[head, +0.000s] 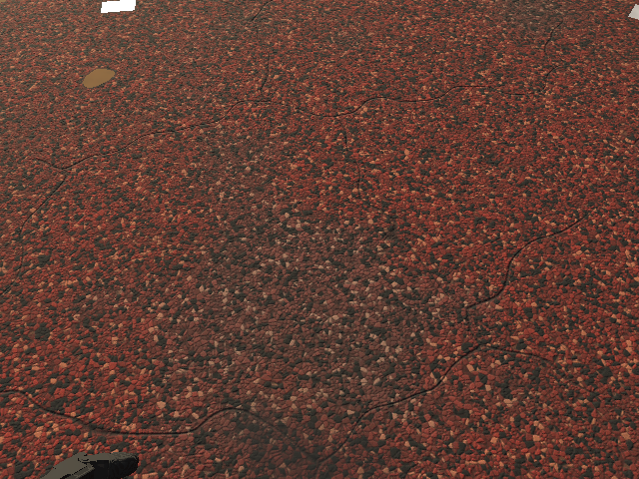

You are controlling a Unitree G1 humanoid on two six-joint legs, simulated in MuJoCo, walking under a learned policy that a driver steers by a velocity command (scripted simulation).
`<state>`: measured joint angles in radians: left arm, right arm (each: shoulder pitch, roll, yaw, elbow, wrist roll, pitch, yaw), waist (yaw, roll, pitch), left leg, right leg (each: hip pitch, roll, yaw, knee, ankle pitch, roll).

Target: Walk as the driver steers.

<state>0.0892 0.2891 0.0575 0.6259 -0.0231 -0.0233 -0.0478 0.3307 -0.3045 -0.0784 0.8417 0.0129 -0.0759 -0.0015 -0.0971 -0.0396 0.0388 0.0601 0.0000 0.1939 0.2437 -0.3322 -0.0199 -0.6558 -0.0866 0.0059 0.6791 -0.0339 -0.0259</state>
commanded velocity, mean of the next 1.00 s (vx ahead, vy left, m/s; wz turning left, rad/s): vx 0.49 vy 0.00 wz -0.60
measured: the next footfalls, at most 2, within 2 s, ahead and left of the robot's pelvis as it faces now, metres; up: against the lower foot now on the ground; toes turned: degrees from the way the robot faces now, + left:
right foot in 0.08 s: +0.22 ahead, -0.12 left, +0.00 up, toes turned -5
left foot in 0.56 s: +0.52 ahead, +0.04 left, +0.00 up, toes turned -23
